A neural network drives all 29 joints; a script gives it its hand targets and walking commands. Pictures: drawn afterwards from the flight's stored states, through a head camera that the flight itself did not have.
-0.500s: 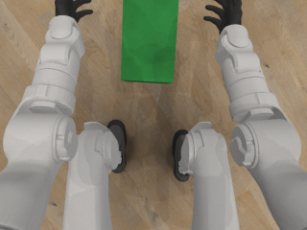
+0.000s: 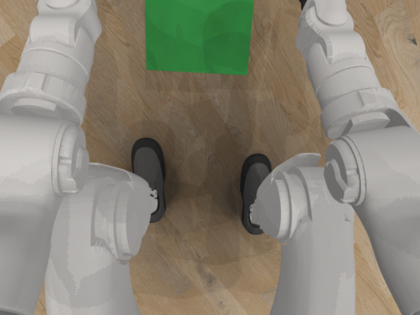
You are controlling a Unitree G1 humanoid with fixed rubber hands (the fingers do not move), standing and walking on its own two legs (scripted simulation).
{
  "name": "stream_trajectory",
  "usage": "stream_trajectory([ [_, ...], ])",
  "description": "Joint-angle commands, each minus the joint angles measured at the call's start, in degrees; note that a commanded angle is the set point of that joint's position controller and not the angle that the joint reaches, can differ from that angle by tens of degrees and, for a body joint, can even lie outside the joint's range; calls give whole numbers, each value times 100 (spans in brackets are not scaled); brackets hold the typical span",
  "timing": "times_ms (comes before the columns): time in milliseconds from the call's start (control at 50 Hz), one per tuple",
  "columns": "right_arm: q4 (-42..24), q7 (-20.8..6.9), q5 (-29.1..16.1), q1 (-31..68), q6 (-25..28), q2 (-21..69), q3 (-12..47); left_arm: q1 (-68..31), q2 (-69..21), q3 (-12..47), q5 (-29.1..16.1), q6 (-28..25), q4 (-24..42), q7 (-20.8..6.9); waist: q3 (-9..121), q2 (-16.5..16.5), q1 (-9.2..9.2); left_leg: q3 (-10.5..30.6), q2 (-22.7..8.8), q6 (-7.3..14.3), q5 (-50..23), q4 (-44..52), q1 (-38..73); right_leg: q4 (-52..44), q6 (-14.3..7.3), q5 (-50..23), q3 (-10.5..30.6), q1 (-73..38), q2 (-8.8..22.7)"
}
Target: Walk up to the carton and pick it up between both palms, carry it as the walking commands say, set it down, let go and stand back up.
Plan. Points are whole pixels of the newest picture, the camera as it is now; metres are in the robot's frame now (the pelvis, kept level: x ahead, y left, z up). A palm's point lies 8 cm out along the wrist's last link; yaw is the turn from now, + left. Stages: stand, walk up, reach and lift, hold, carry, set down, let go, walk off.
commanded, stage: reach and lift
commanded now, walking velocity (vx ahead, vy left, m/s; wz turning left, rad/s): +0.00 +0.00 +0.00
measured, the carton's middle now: out of the picture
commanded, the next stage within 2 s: none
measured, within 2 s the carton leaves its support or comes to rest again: leaves its support in 1.60 s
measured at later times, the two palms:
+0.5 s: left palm out of the picture +0.55 +0.18 -0.21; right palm out of the picture +0.54 -0.14 -0.21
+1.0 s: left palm out of the picture +0.56 +0.14 -0.21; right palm out of the picture +0.55 -0.11 -0.21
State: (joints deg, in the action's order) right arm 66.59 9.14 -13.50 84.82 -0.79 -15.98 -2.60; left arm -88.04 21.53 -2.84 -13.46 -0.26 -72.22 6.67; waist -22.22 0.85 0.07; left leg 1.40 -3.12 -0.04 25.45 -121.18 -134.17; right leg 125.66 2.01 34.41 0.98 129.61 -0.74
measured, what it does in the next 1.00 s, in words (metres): stands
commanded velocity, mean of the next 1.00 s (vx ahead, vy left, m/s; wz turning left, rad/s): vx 0.00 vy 0.00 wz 0.00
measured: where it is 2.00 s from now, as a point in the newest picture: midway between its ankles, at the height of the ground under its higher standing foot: (202, 200)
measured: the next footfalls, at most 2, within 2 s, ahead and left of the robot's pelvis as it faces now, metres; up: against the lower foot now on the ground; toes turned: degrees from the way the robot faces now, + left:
none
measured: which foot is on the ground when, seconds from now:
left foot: down 0.00-1.00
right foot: down 0.00-1.00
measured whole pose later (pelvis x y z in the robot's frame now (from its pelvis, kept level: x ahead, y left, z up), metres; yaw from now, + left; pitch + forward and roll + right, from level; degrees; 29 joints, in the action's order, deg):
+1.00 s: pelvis +0.00 +0.00 -0.01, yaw -1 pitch +36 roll -1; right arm 69.9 8.1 -5.3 90.2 -0.6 -11.7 -7.4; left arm -93.7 17.1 -7.6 -5.1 -0.6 -76.7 6.1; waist -25.6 0.7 -0.4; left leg 2.1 -2.8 -0.4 27.4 -124.8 -133.5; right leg 128.6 2.5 35.8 1.2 128.9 -2.0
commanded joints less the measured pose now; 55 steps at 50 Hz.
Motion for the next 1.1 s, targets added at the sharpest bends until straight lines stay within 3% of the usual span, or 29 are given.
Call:
stream_trajectory([
  [0,-331,-20,-77,1442,163,-520,48,-1322,522,34,-103,-167,193,-46,6735,-106,-36,-167,321,-162,-1412,300,4287,-1057,149,-1467,-213,-2438,-184],
  [180,-292,-77,-166,1280,247,-343,220,-1199,443,127,-196,-281,67,-89,6733,-72,-83,-126,325,-121,-1858,100,4295,-875,152,-1857,-221,-2450,-229],
  [500,-241,-66,-18,1384,240,-140,137,-1311,283,203,-188,-311,60,-81,6445,-55,-71,-163,384,-144,-1470,205,3967,-901,126,-1567,-209,-2455,-290],
  [780,-163,-125,532,1359,218,478,-168,-1282,-343,-210,479,-266,19,-99,5995,-10,-126,-190,573,-166,-1413,235,4030,-911,148,-1504,-249,-2491,-456],
  [840,-234,-241,568,1534,208,988,-73,-1325,-809,-242,646,-249,50,-168,5896,12,-242,-206,619,-140,-1470,242,4088,-881,157,-1528,-270,-2435,-515],
  [880,-308,-407,610,1792,181,1741,81,-1530,-1588,-136,704,-211,98,-335,5808,39,-254,-234,655,-117,-1463,223,3990,-871,149,-1557,-262,-2433,-566],
  [980,-488,-1160,1020,2546,-40,4311,213,-2076,-4280,-23,1052,90,248,-1107,5363,50,-278,-336,821,-29,-1227,156,3634,-780,78,-1431,-302,-2143,-724],
  [1080,-716,-1648,1325,2231,-313,5297,26,-1785,-5251,-246,1321,409,466,-1576,5086,131,-272,-429,907,54,-1278,33,3389,-686,38,-1418,-412,-1831,-832],
])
